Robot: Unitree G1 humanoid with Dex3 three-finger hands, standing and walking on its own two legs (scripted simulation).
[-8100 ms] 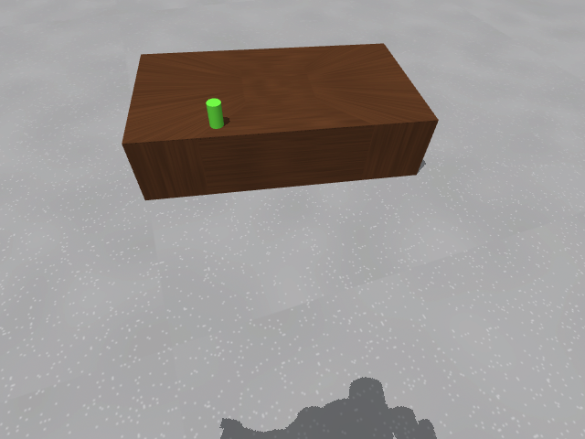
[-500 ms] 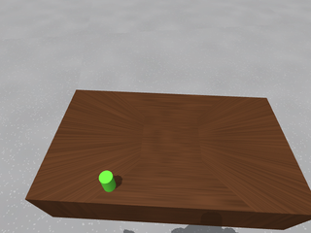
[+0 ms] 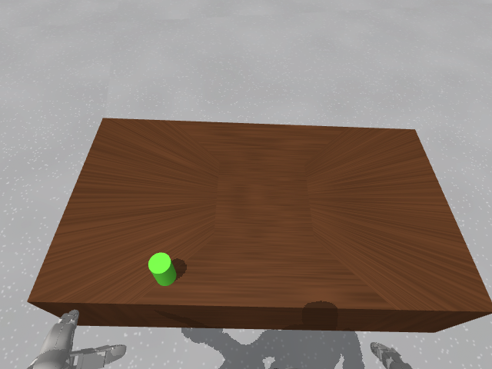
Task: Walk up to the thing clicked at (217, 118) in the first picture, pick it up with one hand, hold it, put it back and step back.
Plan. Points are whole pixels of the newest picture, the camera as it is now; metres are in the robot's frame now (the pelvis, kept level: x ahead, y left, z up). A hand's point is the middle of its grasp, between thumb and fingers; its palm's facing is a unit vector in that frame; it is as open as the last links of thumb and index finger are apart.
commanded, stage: go down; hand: left
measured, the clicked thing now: (163, 269) +0.41 +0.21 -0.39
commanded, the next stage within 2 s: none
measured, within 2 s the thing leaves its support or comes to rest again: neither
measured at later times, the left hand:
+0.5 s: hand (83, 358) +0.16 +0.27 -0.13, palm faces +0.04 -0.94 -0.32, open 17.0 cm
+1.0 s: hand out of the picture +0.14 +0.28 -0.13, palm faces +0.10 -0.93 -0.34, open 17.1 cm
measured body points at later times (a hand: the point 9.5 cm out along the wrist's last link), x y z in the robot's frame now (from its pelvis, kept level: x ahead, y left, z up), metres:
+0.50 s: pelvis +0.01 +0.03 -0.02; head +0.05 +0.04 +0.43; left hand +0.16 +0.32 -0.11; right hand +0.17 -0.23 -0.11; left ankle -0.04 +0.14 -0.73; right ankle +0.04 -0.13 -0.73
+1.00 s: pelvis +0.00 +0.02 -0.05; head +0.03 +0.03 +0.40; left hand +0.14 +0.33 -0.11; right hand +0.16 -0.23 -0.12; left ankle -0.04 +0.14 -0.73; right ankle +0.04 -0.13 -0.73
